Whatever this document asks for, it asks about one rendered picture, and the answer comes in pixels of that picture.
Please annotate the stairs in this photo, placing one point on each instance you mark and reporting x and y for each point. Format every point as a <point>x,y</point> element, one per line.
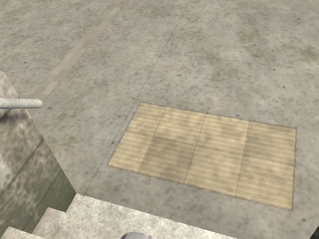
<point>92,218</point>

